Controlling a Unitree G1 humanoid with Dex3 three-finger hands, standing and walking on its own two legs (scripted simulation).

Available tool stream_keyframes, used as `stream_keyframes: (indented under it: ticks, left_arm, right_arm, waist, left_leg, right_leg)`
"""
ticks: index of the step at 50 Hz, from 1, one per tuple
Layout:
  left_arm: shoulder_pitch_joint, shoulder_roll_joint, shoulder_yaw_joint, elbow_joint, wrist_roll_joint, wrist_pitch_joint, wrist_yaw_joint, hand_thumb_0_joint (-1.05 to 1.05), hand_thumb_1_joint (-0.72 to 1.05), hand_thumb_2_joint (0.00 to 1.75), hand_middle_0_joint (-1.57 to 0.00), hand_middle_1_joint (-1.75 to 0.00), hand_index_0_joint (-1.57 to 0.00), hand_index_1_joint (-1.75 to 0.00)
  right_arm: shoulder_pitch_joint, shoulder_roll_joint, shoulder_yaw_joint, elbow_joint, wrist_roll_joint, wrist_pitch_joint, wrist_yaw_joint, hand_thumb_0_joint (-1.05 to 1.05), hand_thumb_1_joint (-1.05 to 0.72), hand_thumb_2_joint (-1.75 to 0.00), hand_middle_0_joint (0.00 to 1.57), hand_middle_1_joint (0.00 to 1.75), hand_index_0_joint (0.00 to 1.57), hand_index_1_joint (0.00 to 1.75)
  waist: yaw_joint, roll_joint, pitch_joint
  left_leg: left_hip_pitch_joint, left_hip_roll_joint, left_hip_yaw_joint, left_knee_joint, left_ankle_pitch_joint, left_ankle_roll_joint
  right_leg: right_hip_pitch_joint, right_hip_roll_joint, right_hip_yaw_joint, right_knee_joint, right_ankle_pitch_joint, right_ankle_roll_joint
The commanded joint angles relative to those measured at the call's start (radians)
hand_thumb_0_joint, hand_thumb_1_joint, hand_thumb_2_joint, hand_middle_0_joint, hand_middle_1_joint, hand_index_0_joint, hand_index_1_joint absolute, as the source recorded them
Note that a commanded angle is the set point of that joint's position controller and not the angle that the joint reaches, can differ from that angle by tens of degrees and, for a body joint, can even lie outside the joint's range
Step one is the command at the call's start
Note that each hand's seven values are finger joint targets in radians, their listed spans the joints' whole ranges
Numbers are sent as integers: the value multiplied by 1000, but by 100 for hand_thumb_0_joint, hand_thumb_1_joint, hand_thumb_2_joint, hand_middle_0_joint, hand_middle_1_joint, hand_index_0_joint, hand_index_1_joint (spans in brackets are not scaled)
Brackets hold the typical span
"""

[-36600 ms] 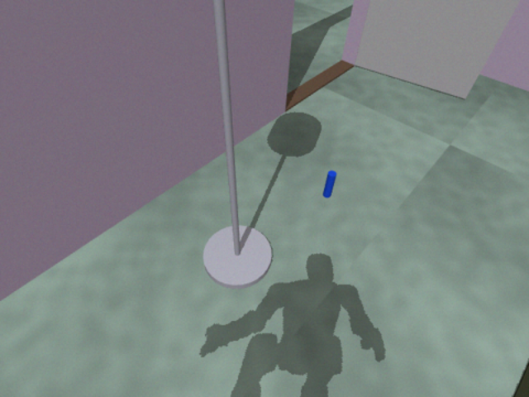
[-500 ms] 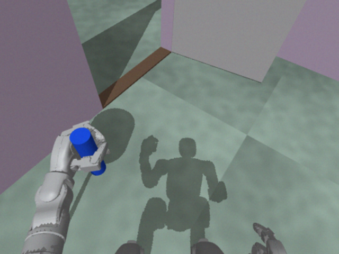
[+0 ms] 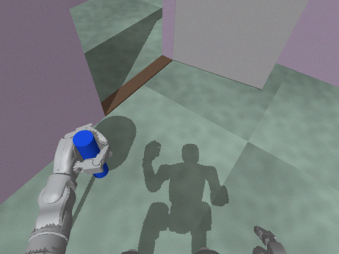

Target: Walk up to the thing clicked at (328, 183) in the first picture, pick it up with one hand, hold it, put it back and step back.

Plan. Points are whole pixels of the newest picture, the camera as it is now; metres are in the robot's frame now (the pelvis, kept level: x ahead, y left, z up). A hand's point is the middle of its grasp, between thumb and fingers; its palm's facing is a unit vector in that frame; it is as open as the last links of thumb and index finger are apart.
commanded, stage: hold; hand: left
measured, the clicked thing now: (93, 156) +0.33 +0.19 +0.03
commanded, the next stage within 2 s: none
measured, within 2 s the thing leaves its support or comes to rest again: neither
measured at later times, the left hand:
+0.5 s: hand (94, 157) +0.31 +0.17 +0.06, palm faces -0.02 -1.00 +0.00, open 4.9 cm
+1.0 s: hand (95, 154) +0.31 +0.17 +0.07, palm faces -0.02 -1.00 +0.01, open 5.0 cm
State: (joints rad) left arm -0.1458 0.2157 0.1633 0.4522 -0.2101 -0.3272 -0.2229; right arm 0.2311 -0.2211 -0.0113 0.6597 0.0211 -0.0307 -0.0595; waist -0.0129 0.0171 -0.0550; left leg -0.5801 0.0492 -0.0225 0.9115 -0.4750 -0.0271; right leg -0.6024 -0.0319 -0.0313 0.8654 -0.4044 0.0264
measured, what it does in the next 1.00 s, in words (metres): stands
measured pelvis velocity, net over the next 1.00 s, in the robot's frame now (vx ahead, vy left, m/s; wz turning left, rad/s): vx -0.01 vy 0.00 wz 0.00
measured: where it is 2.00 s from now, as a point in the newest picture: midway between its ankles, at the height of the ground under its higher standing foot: outside the picture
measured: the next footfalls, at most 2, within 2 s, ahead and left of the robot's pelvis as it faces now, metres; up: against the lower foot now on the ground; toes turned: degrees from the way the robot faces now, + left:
none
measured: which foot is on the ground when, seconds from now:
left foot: down 0.00-1.00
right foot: down 0.00-1.00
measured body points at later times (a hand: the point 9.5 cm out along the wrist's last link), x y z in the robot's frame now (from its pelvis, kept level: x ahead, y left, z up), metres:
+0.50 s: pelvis -0.01 +0.00 +0.01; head +0.02 +0.00 +0.46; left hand +0.31 +0.22 +0.07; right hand +0.13 -0.25 -0.10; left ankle -0.01 +0.13 -0.69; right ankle +0.02 -0.14 -0.69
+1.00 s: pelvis -0.01 +0.00 +0.01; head +0.02 +0.00 +0.46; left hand +0.31 +0.22 +0.07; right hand +0.13 -0.25 -0.09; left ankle -0.01 +0.13 -0.69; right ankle +0.02 -0.14 -0.69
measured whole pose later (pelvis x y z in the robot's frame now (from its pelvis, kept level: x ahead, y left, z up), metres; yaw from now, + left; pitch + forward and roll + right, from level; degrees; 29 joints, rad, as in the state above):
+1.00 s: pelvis -0.01 +0.00 +0.01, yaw +0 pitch +5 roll -1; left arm -0.14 0.21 0.16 0.46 -0.21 -0.33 -0.22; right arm 0.23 -0.22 -0.01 0.67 0.02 -0.05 -0.06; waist -0.01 0.01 -0.03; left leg -0.49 0.05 -0.02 0.83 -0.43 -0.03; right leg -0.52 -0.03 -0.03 0.79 -0.36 0.03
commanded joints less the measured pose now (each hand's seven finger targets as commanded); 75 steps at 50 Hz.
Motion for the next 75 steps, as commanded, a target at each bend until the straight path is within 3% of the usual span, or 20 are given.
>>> stream_keyframes:
  ticks: [1,17,24,26,28,36,39,42,44,45,47,48,50,54,56,64,66,70,71,75]
  left_arm:
    - [-277,146,63,-258,-20,-80,-1,0,66,123,-128,-135,-129,-134]
    - [-260,119,34,-249,-14,-67,2,0,71,124,-132,-138,-133,-136]
    - [-254,120,38,-211,-18,-61,-12,0,68,122,-132,-137,-133,-136]
    - [-274,150,64,-226,-17,-67,-11,0,70,122,-132,-137,-133,-136]
    - [-267,125,35,-267,-23,-73,-14,0,71,122,-131,-137,-133,-135]
    - [-265,133,61,-222,-22,-76,-2,0,73,125,-131,-138,-132,-136]
    - [-267,119,26,-231,-11,-73,-5,0,73,123,-132,-138,-134,-136]
    - [-279,154,67,-247,-12,-79,1,0,71,122,-131,-137,-133,-135]
    - [-316,154,61,-297,-18,-83,3,0,69,122,-132,-137,-133,-136]
    - [-264,110,37,-201,-19,-71,3,0,69,122,-132,-138,-134,-136]
    - [-259,116,46,-178,-20,-70,3,0,68,122,-131,-137,-132,-136]
    - [-303,152,67,-232,-16,-76,4,0,69,122,-132,-137,-133,-136]
    - [-240,104,24,-195,-10,-69,-1,0,69,120,-131,-136,-133,-135]
    - [-296,153,60,-255,-13,-86,-3,0,69,119,-130,-135,-131,-133]
    - [-309,125,33,-243,-15,-88,-5,0,71,120,-130,-135,-131,-133]
    - [-290,154,68,-225,-10,-88,4,0,68,121,-130,-136,-131,-134]
    - [-269,120,29,-201,-9,-80,-6,0,68,121,-131,-137,-133,-135]
    - [-261,104,31,-143,-11,-70,-10,0,71,121,-130,-136,-132,-134]
    - [-322,131,49,-200,-15,-80,-10,0,69,121,-130,-136,-132,-135]
    - [-288,133,50,-228,-11,-86,-2,0,69,120,-130,-136,-131,-134]
  right_arm:
    - [-21,-139,-47,-133,-2,-35,-8,0,-89,-89,20,30,20,30]
    - [-31,-136,-43,-125,-3,-36,-10,0,-90,-90,20,30,20,30]
    - [-57,-138,-42,-127,-2,-40,-6,0,-89,-90,20,30,20,30]
    - [-63,-134,-42,-132,0,-42,-7,0,-89,-90,20,30,20,30]
    - [-63,-136,-40,-138,2,-46,-5,0,-89,-89,20,30,20,30]
    - [-50,-137,-41,-118,-2,-52,-12,0,-89,-90,20,30,20,30]
    - [-43,-135,-40,-118,-3,-52,-9,0,-89,-90,20,30,20,30]
    - [-46,-134,-41,-118,-1,-54,-11,0,-90,-90,20,30,20,30]
    - [-53,-131,-39,-124,0,-54,-8,0,-90,-90,20,30,20,30]
    - [-45,-133,-38,-118,1,-54,-8,0,-90,-90,20,30,20,30]
    - [-55,-136,-41,-115,1,-57,-7,0,-90,-90,20,30,20,30]
    - [-47,-135,-43,-115,-1,-57,-6,0,-90,-90,20,30,20,30]
    - [-39,-137,-44,-119,0,-53,-5,0,-90,-90,20,30,20,30]
    - [-28,-136,-45,-115,-3,-52,-3,0,-89,-90,20,30,20,30]
    - [-29,-135,-43,-112,-5,-53,-3,0,-89,-90,20,30,20,30]
    - [-32,-142,-50,-109,-3,-50,-2,0,-90,-90,20,30,20,30]
    - [-25,-138,-47,-110,-3,-48,-3,0,-90,-90,20,30,20,30]
    - [-29,-141,-48,-110,-2,-45,-2,0,-89,-90,20,30,20,30]
    - [-28,-140,-48,-105,-4,-48,-1,0,-89,-90,20,30,20,30]
    - [-24,-138,-48,-114,-5,-47,1,0,-89,-90,20,30,20,30]
  waist:
    - [-5,-8,-280]
    - [-16,2,-245]
    - [-13,-24,-162]
    - [-3,3,-205]
    - [-3,5,-220]
    - [-11,-24,-202]
    - [-8,16,-226]
    - [1,15,-248]
    - [4,29,-251]
    - [-19,-14,-209]
    - [-13,-36,-156]
    - [-1,6,-220]
    - [-12,-13,-215]
    - [1,31,-277]
    - [-13,-1,-254]
    - [1,11,-251]
    - [-11,-12,-246]
    - [-21,-33,-196]
    - [-14,-3,-205]
    - [0,13,-261]
  left_leg:
    - [108,-36,26,-146,311,22]
    - [155,-34,26,-187,322,20]
    - [115,-36,26,-215,211,27]
    - [129,-43,29,-219,192,27]
    - [141,-44,33,-221,201,25]
    - [135,-41,32,-206,233,30]
    - [159,-39,27,-215,265,22]
    - [171,-41,28,-214,280,23]
    - [177,-41,30,-217,271,22]
    - [159,-37,23,-220,259,24]
    - [116,-38,24,-224,214,28]
    - [145,-39,28,-218,235,26]
    - [159,-36,25,-224,270,23]
    - [180,-38,27,-202,338,19]
    - [167,-38,27,-200,332,23]
    - [171,-38,28,-203,321,22]
    - [169,-37,27,-202,339,23]
    - [151,-35,30,-206,301,25]
    - [153,-32,26,-211,295,23]
    - [177,-39,29,-201,350,19]
  right_leg:
    - [201,31,-12,-112,303,-31]
    - [225,32,-15,-145,307,-31]
    - [191,33,-17,-176,205,-30]
    - [206,31,-14,-186,186,-31]
    - [220,32,-13,-185,195,-32]
    - [203,29,-10,-183,233,-28]
    - [217,32,-14,-172,254,-33]
    - [241,31,-13,-176,267,-31]
    - [236,32,-13,-182,256,-32]
    - [222,35,-18,-182,245,-31]
    - [200,33,-18,-189,208,-30]
    - [215,30,-13,-186,227,-31]
    - [225,34,-18,-175,255,-33]
    - [252,32,-14,-161,318,-36]
    - [247,31,-14,-165,323,-31]
    - [240,30,-13,-172,305,-33]
    - [250,31,-13,-169,327,-32]
    - [211,33,-15,-176,291,-32]
    - [202,33,-16,-173,280,-34]
    - [253,31,-16,-164,329,-35]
